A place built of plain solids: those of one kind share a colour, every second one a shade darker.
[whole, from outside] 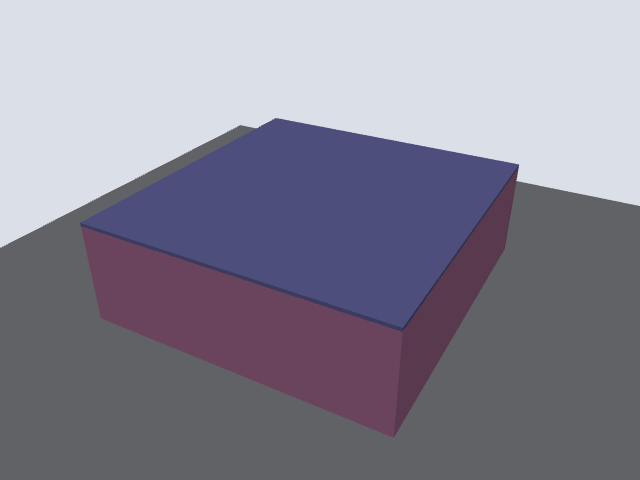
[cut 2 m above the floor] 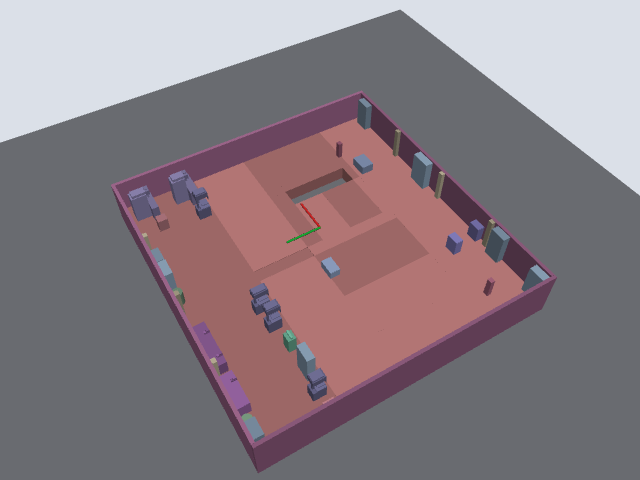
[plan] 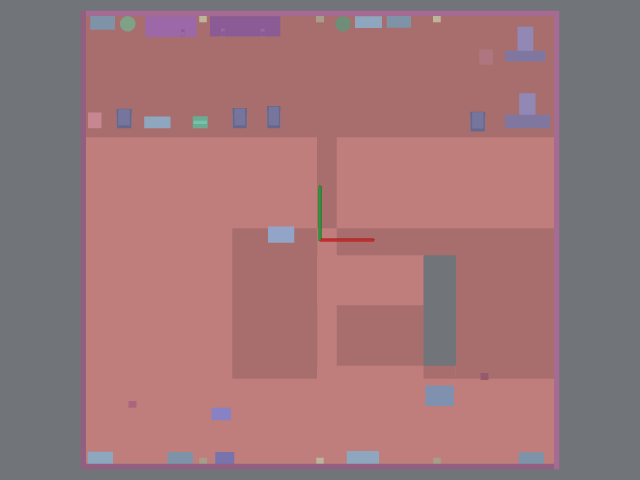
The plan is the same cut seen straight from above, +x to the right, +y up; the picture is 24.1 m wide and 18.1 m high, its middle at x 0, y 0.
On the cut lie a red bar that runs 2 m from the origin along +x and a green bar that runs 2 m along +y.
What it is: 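A machine and fitters' shop under lamps; one hall, a truck gangway, bays of machines, benches and stores, erecting floors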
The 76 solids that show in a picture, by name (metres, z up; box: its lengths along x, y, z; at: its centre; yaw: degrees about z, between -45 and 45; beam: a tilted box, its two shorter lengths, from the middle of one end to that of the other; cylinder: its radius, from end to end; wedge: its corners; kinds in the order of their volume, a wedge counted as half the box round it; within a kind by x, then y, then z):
{
 "floor_1": {"box": [2.74, 16.89, 0.94], "at": [-7.45, 0.0, 0.42]},
 "floor_2": {"box": [2.79, 2.79, 0.94], "at": [-4.69, -3.84, 0.42]},
 "floor_3": {"box": [2.77, 10.9, 0.94], "at": [-4.69, 3.0, 0.42]},
 "floor_4": {"box": [8.71, 3.43, 0.94], "at": [-4.47, 2.16, 0.42]},
 "floor_5": {"box": [12.73, 1.87, 0.94], "at": [-2.46, -1.52, 0.42]},
 "floor_6": {"box": [3.2, 16.89, 0.94], "at": [-1.71, 0.0, 0.42]},
 "floor_7": {"box": [17.64, 3.22, 0.94], "at": [0.0, -6.83, 0.42]},
 "floor_8": {"box": [17.64, 1.03, 0.94], "at": [0.0, -0.07, 0.42]},
 "floor_9": {"box": [17.64, 4.57, 0.94], "at": [0.0, 6.16, 0.42]},
 "floor_10": {"box": [0.74, 8.89, 0.94], "at": [0.26, -4.0, 0.42]},
 "floor_11": {"box": [0.76, 3.45, 0.9], "at": [0.26, 2.16, 0.4]},
 "floor_12": {"box": [7.21, 2.29, 0.94], "at": [0.3, -3.6, 0.42]},
 "floor_13": {"box": [12.13, 0.49, 0.94], "at": [2.76, -4.98, 0.42]},
 "floor_14": {"box": [1.22, 3.7, 0.94], "at": [4.51, -6.59, 0.42]},
 "floor_15": {"box": [8.19, 3.43, 0.94], "at": [4.73, 2.16, 0.42]},
 "floor_16": {"box": [3.7, 4.16, 0.94], "at": [6.97, -2.66, 0.42]},
 "floor_17": {"box": [3.7, 16.89, 0.94], "at": [6.97, 0.0, 0.42]},
 "wall_1": {"box": [0.2, 17.29, 5.77], "at": [-8.92, 0.0, 2.83]},
 "wall_2": {"box": [17.64, 0.2, 5.77], "at": [0.0, -8.54, 2.83]},
 "wall_3": {"box": [17.64, 0.2, 5.77], "at": [0.0, 8.54, 2.83]},
 "wall_4": {"box": [0.2, 17.29, 5.77], "at": [8.92, 0.0, 2.83]},
 "roof_1": {"box": [18.04, 17.29, 0.2], "at": [0.0, 0.0, 5.82]},
 "cabinet_1": {"box": [0.96, 0.46, 1.85], "at": [-8.28, -8.21, 1.81]},
 "cabinet_2": {"box": [0.94, 0.52, 1.91], "at": [-8.19, 8.19, 1.85]},
 "cabinet_3": {"box": [1.0, 0.45, 1.92], "at": [-6.13, 4.44, 1.85]},
 "cabinet_4": {"box": [0.97, 0.45, 1.94], "at": [-5.27, -8.21, 1.86]},
 "cabinet_5": {"box": [1.22, 0.49, 1.93], "at": [1.61, -8.2, 1.85]},
 "cabinet_6": {"box": [1.03, 0.45, 1.95], "at": [1.83, 8.22, 1.87]},
 "cabinet_7": {"box": [0.92, 0.44, 1.78], "at": [2.97, 8.22, 1.78]},
 "cabinet_8": {"box": [0.96, 0.44, 1.85], "at": [7.97, -8.22, 1.82]},
 "mill_1": {"box": [1.52, 0.4, 0.98], "at": [7.74, 6.93, 1.38]},
 "mill_2": {"box": [0.48, 0.24, 0.3], "at": [7.74, 7.01, 2.7]},
 "mill_3": {"box": [0.48, 0.8, 0.18], "at": [7.74, 7.54, 2.76]},
 "mill_4": {"box": [0.6, 0.9, 1.78], "at": [7.74, 7.59, 1.78]},
 "mill_5": {"box": [1.7, 0.51, 1.03], "at": [7.82, 4.46, 1.41]},
 "mill_6": {"box": [0.5, 0.24, 0.3], "at": [7.82, 4.6, 2.69]},
 "mill_7": {"box": [0.5, 0.72, 0.18], "at": [7.82, 5.08, 2.75]},
 "mill_8": {"box": [0.62, 0.82, 1.77], "at": [7.82, 5.13, 1.78]},
 "bench_1": {"box": [1.94, 0.79, 0.85], "at": [-5.62, 8.05, 1.32]},
 "bench_2": {"box": [2.65, 0.78, 0.88], "at": [-2.82, 8.06, 1.33]},
 "pier_1": {"box": [0.29, 0.23, 4.83], "at": [-4.41, -8.32, 3.31]},
 "pier_2": {"box": [0.29, 0.23, 4.83], "at": [-4.41, 8.33, 3.31]},
 "pier_3": {"box": [0.3, 0.23, 4.83], "at": [0.0, -8.32, 3.31]},
 "pier_4": {"box": [0.3, 0.23, 4.83], "at": [0.0, 8.33, 3.31]},
 "pier_5": {"box": [0.29, 0.23, 4.83], "at": [4.41, -8.32, 3.31]},
 "pier_6": {"box": [0.29, 0.23, 4.83], "at": [4.41, 8.33, 3.31]},
 "drill_1": {"box": [0.57, 0.54, 0.06], "at": [-7.39, 4.48, 1.66]},
 "drill_2": {"box": [0.57, 0.74, 0.74], "at": [-7.39, 4.58, 1.26]},
 "drill_3": {"box": [0.53, 0.72, 0.34], "at": [-7.39, 4.59, 2.47]},
 "drill_4": {"box": [0.43, 0.6, 0.1], "at": [-7.39, 4.63, 2.69]},
 "drill_5": {"box": [0.44, 0.45, 0.05], "at": [-3.03, 4.48, 1.9]},
 "drill_6": {"box": [0.54, 0.57, 0.06], "at": [-3.03, 4.5, 1.66]},
 "drill_7": {"box": [0.54, 0.77, 0.74], "at": [-3.03, 4.6, 1.26]},
 "drill_8": {"box": [0.5, 0.75, 0.34], "at": [-3.03, 4.61, 2.62]},
 "drill_9": {"box": [0.4, 0.63, 0.1], "at": [-3.03, 4.65, 2.84]},
 "drill_10": {"box": [0.42, 0.52, 0.05], "at": [-1.74, 4.51, 1.9]},
 "drill_11": {"box": [0.52, 0.64, 0.06], "at": [-1.74, 4.53, 1.66]},
 "drill_12": {"box": [0.52, 0.84, 0.74], "at": [-1.74, 4.63, 1.26]},
 "drill_13": {"box": [0.48, 0.82, 0.34], "at": [-1.74, 4.64, 2.45]},
 "drill_14": {"box": [0.38, 0.7, 0.1], "at": [-1.74, 4.68, 2.67]},
 "drill_15": {"box": [0.47, 0.43, 0.05], "at": [5.95, 4.34, 1.9]},
 "drill_16": {"box": [0.57, 0.55, 0.06], "at": [5.95, 4.36, 1.66]},
 "drill_17": {"box": [0.57, 0.75, 0.74], "at": [5.95, 4.46, 1.26]},
 "drill_18": {"box": [0.53, 0.73, 0.34], "at": [5.95, 4.47, 2.64]},
 "drill_19": {"box": [0.43, 0.61, 0.1], "at": [5.95, 4.51, 2.86]},
 "platestack_1": {"box": [1.0, 0.61, 0.5], "at": [-1.47, 0.2, 1.14]},
 "platestack_2": {"box": [1.07, 0.78, 0.56], "at": [4.51, -5.87, 1.17]},
 "trolley_1": {"box": [0.74, 0.48, 1.0], "at": [-3.72, -6.56, 1.39]},
 "trolley_2": {"box": [0.72, 0.45, 1.0], "at": [-3.59, -8.22, 1.39]},
 "drum_1": {"cylinder": 0.29, "from": [-7.25, 8.15, 0.89], "to": [-7.25, 8.15, 1.77]},
 "drum_2": {"cylinder": 0.29, "from": [0.87, 8.15, 0.89], "to": [0.87, 8.15, 1.77]},
 "binsmall_1": {"box": [0.51, 0.59, 0.74], "at": [-8.49, 4.51, 1.26]},
 "binsmall_2": {"box": [0.52, 0.57, 0.8], "at": [6.26, 6.9, 1.29]},
 "pedgrinder_1": {"box": [0.57, 0.45, 1.02], "at": [-4.51, 4.44, 1.4]},
 "pendant_1": {"box": [0.3, 0.26, 1.18], "at": [-7.07, -6.2, 1.48]},
 "pendant_2": {"box": [0.3, 0.26, 1.09], "at": [6.2, -5.15, 1.44]}
}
